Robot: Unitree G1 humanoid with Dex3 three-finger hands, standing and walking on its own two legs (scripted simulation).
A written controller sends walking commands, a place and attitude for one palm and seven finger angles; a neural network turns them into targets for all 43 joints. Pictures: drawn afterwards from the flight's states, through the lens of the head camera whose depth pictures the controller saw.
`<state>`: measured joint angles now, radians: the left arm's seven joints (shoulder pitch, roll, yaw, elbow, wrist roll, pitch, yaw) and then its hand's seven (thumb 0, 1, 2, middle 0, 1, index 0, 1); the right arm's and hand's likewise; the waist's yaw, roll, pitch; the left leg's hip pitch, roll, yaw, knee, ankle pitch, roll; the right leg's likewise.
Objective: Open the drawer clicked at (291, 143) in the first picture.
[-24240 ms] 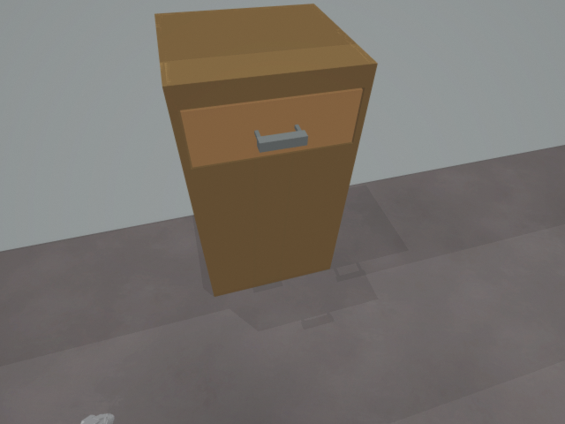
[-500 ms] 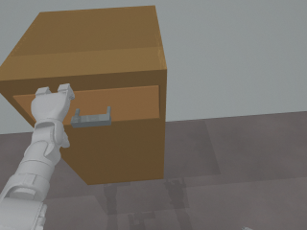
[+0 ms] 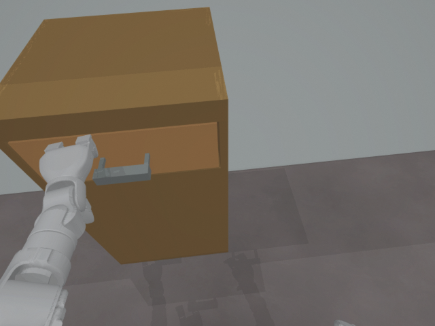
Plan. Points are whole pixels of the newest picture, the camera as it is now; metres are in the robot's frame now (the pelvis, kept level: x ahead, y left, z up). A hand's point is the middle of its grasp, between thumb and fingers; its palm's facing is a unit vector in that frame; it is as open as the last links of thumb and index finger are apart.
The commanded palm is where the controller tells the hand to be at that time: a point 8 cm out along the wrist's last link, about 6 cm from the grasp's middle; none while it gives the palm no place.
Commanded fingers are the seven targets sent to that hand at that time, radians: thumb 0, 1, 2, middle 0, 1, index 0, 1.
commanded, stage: move the hooked fingers above the handle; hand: left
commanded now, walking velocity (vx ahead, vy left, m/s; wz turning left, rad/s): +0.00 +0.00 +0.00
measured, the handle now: (123, 166) +0.45 +0.25 -0.01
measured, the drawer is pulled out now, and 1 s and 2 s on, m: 0.00 0.00 0.00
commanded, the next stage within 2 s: lift the fingers back up to retry in 0.72 s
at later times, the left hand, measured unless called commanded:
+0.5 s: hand (92, 170) +0.39 +0.28 +0.05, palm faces +0.01 +0.01 -1.00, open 13.7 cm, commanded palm +0.37 +0.27 +0.11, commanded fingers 0.00 -0.50 0.30 -0.30 -1.20 -0.30 -1.20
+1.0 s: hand (128, 156) +0.42 +0.20 +0.07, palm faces +0.14 -0.01 -0.99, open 13.8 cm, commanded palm +0.38 +0.25 +0.11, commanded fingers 0.00 -0.50 0.30 -0.30 -1.20 -0.30 -1.20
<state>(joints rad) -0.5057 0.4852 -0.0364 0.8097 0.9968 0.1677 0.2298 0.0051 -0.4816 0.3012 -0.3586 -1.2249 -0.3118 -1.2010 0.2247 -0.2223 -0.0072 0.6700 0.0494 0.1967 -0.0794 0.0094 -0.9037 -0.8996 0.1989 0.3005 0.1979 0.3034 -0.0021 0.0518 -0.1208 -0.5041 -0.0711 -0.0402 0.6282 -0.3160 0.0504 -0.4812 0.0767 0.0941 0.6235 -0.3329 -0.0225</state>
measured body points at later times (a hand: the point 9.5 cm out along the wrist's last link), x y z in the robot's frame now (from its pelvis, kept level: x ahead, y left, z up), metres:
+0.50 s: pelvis +0.00 +0.00 +0.00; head +0.04 -0.03 +0.45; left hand +0.39 +0.27 +0.11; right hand +0.11 -0.24 -0.14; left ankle -0.01 +0.09 -0.72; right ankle -0.02 -0.11 -0.72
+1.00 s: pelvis -0.01 +0.00 +0.00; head +0.03 -0.03 +0.44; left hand +0.40 +0.20 +0.12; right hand +0.11 -0.24 -0.14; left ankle -0.01 +0.09 -0.72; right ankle -0.02 -0.11 -0.72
